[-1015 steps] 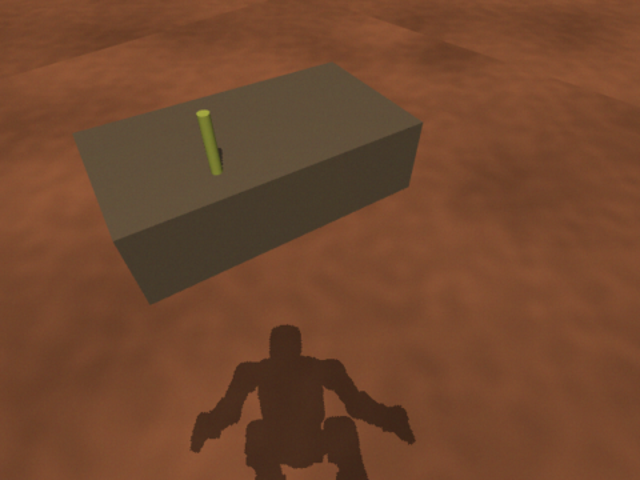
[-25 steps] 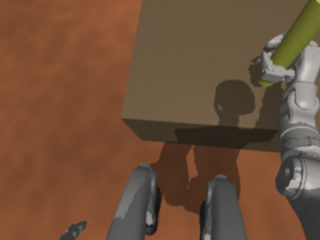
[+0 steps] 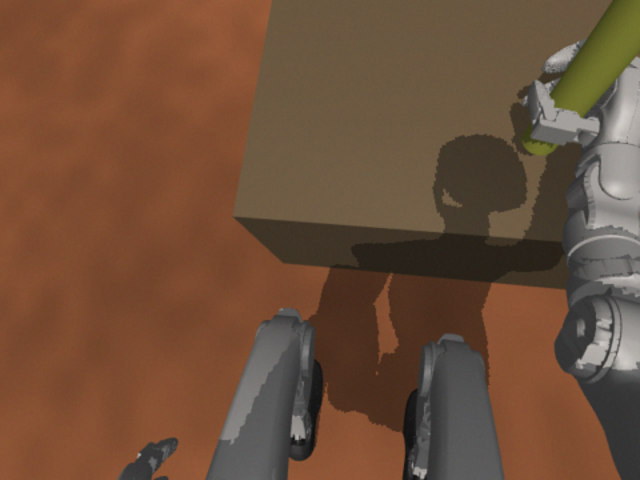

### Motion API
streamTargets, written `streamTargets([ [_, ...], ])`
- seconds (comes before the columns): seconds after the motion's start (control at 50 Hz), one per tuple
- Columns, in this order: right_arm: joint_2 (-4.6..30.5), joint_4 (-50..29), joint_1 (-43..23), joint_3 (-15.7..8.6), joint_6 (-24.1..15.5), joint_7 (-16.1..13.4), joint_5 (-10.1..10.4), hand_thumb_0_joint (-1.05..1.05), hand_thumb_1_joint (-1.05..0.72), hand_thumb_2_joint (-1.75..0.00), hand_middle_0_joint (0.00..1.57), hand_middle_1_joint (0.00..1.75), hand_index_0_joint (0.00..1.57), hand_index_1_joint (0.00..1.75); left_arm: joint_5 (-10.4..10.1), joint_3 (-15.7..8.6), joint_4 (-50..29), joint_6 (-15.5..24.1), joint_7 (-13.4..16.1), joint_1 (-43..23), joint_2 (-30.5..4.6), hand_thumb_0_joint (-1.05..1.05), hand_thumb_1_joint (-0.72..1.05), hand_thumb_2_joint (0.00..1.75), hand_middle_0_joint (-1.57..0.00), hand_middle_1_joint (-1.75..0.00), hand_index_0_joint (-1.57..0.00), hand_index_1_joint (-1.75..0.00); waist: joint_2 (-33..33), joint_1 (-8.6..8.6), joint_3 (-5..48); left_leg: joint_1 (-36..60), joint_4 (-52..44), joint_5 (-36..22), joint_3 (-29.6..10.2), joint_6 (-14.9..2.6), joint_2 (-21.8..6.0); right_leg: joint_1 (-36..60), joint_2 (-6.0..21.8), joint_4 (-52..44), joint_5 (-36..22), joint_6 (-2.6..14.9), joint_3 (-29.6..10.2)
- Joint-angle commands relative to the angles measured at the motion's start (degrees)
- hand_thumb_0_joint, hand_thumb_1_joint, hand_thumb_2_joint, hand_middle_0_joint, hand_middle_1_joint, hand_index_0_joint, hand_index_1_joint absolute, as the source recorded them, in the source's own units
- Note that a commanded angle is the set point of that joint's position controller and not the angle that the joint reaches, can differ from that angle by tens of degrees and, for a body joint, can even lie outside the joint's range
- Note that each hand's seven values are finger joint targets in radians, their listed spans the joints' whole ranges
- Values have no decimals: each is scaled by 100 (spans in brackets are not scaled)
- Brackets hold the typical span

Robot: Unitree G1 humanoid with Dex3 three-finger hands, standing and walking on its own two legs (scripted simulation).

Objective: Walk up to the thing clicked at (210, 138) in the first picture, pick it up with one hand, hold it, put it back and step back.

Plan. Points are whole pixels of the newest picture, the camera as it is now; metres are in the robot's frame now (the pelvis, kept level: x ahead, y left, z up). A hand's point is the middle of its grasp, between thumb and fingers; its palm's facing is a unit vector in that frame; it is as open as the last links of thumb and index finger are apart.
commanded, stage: lower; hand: right
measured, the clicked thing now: (589, 75) +0.55 -0.20 +0.04
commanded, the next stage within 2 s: loosen in 0.70 s
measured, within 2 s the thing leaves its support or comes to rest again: rests again in 0.58 s
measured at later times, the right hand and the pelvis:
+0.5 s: hand (532, 118) +0.56 -0.18 -0.05, palm faces +0.14 +0.99 -0.02, open 5.5 cm; pelvis -0.01 +0.00 -0.06, yaw +0 degrees
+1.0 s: hand (529, 123) +0.56 -0.18 -0.07, palm faces +0.13 +0.99 -0.03, open 5.5 cm; pelvis -0.02 +0.00 -0.09, yaw +0 degrees
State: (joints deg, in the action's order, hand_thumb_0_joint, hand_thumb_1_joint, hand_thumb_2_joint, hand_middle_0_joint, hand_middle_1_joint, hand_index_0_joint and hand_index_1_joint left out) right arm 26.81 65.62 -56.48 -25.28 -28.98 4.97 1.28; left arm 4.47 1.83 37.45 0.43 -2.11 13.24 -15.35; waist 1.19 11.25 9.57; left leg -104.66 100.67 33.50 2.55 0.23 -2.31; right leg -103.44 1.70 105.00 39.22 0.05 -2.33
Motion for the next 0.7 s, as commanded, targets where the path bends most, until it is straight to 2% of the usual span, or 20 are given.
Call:
streamTargets([
  [0.0,1342,-1442,-2474,-187,-568,-13,18,0,-67,-134,139,143,139,143,57,-449,-170,6,42,1147,-1173,0,89,90,-21,-30,-20,-30,1043,14,3880,2204,-650,-1515,-91,-263,140,2125,-115,-898,-1807,112,-57],
  [0.06,1314,-1526,-2710,-112,-608,-29,19,0,-64,-133,137,141,137,141,65,-426,-179,-16,29,1117,-1196,0,89,91,-21,-30,-20,-31,1153,72,3987,1989,-513,-1276,-42,-261,130,2106,-119,-864,-1615,89,-102],
  [0.08,1465,-1723,-2843,-228,-619,-78,27,0,-63,-133,136,141,137,141,62,-466,-189,-41,38,1148,-1211,0,88,91,-21,-30,-20,-31,1155,56,4181,2040,-508,-1282,-43,-250,129,2194,-115,-828,-1603,98,-88],
  [0.1,1283,-1605,-2808,-44,-587,-61,-24,0,-62,-132,136,140,137,140,66,-454,-169,-45,36,1203,-1238,0,88,91,-21,-30,-20,-31,1237,129,4193,1898,-421,-1268,-9,-261,119,2272,-111,-837,-1655,63,-129],
  [0.12,1440,-1794,-2932,-130,-600,-81,-27,0,-64,-132,136,140,136,140,82,-481,-151,-64,36,1191,-1275,0,89,91,-21,-30,-20,-31,1312,61,4371,1850,-375,-1263,-20,-259,119,2340,-102,-750,-1679,69,-115],
  [0.14,1329,-1682,-2880,-9,-566,-62,-72,0,-65,-133,138,142,138,142,91,-471,-125,-77,36,1262,-1262,0,88,91,-21,-30,-20,-31,1352,140,4415,1959,-326,-1392,-17,-262,100,2319,-119,-694,-1786,57,-81],
  [0.18,1563,-1791,-2951,-131,-529,-91,-102,0,-65,-134,139,143,139,143,68,-454,-152,-111,43,1242,-1254,0,88,91,-20,-30,-20,-31,1271,91,4513,2138,-288,-1473,-36,-258,88,2104,-133,-638,-1757,69,-59],
  [0.2,1263,-1433,-2757,-1,-457,-62,-87,0,-62,-135,139,144,140,144,69,-454,-115,-116,39,1283,-1286,0,89,91,-20,-30,-20,-30,1141,166,4423,2140,-261,-1501,-42,-247,80,2024,-135,-555,-1754,70,-36],
  [0.24,1294,-1437,-2899,-50,-413,-56,-58,0,-65,-138,142,147,143,147,53,-458,-95,-128,42,1264,-1301,0,89,90,-21,-30,-20,-31,1109,209,4246,1905,-212,-1350,-16,-249,88,1842,-140,-516,-1611,75,-61],
  [0.26,1588,-1734,-3120,-204,-430,-90,-51,0,-64,-139,141,147,143,147,50,-468,-97,-136,58,1259,-1329,0,89,90,-21,-30,-20,-30,1210,131,4323,1869,-204,-1308,-33,-249,79,1873,-139,-497,-1576,84,-49],
  [0.28,1610,-1632,-3066,-206,-406,-103,-76,0,-66,-140,143,149,144,149,45,-448,-82,-156,56,1276,-1329,0,90,90,-21,-30,-20,-30,1220,144,4364,1805,-151,-1332,-15,-247,77,1950,-137,-448,-1642,77,-50],
  [0.32,1167,-1156,-2734,-31,-336,-78,-37,0,-63,-139,142,148,143,148,44,-417,-60,-158,34,1254,-1281,0,89,90,-21,-30,-21,-31,1043,236,4003,1714,-75,-1318,12,-242,66,1627,-144,-356,-1548,82,-36],
  [0.34,1449,-1309,-2832,-204,-351,-101,-56,0,-63,-138,141,147,142,147,33,-409,-98,-161,35,1235,-1272,0,89,90,-21,-30,-20,-30,1026,152,3949,1683,-42,-1255,-5,-243,65,1449,-151,-344,-1460,93,-35],
  [0.4,1443,-1098,-2756,-148,-337,-44,-111,0,-65,-141,143,150,145,150,45,-400,-88,-185,33,1288,-1298,0,89,90,-21,-30,-21,-30,880,249,3913,1724,21,-1301,-26,-221,58,1208,-166,-179,-1411,126,17],
  [0.46,1710,-1332,-2907,-285,-342,-35,-116,0,-62,-139,141,148,142,148,24,-382,-199,-215,24,1240,-1270,0,89,90,-21,-30,-20,-30,887,170,4032,1894,32,-1309,-90,-198,45,1005,-180,-77,-1321,163,96],
  [0.48,1600,-1170,-2949,-232,-321,-12,-112,0,-62,-138,141,147,142,147,24,-384,-180,-216,18,1304,-1302,0,89,90,-21,-30,-21,-30,831,264,4024,1817,57,-1231,-70,-194,49,983,-179,-61,-1263,154,73],
  [0.54,1598,-1239,-3008,-220,-315,4,-85,0,-64,-137,140,145,141,145,32,-380,-155,-217,25,1279,-1352,0,88,90,-21,-30,-21,-31,990,244,3940,1585,182,-1146,-40,-204,50,966,-170,18,-1202,138,69],
  [0.56,1804,-1460,-3182,-310,-336,-14,-124,0,-63,-135,139,144,140,144,30,-381,-209,-237,7,1311,-1329,0,88,90,-21,-30,-21,-31,1102,195,4133,1613,203,-1155,-42,-217,49,1018,-180,-31,-1236,127,66],
  [0.58,1688,-1320,-3201,-163,-322,14,-169,0,-63,-135,139,144,139,144,46,-380,-161,-241,19,1306,-1352,0,88,90,-21,-30,-20,-31,1089,270,4080,1574,195,-1048,-28,-212,47,990,-177,-22,-1124,128,52],
  [0.68,1775,-1501,-3442,-149,-299,-13,-183,0,-63,-135,138,143,139,143,59,-364,-165,-264,31,1326,-1358,0,88,90,-21,-30,-20,-31,1253,278,4199,1442,315,-1041,-16,-218,40,1051,-166,104,-1103,119,67],
])
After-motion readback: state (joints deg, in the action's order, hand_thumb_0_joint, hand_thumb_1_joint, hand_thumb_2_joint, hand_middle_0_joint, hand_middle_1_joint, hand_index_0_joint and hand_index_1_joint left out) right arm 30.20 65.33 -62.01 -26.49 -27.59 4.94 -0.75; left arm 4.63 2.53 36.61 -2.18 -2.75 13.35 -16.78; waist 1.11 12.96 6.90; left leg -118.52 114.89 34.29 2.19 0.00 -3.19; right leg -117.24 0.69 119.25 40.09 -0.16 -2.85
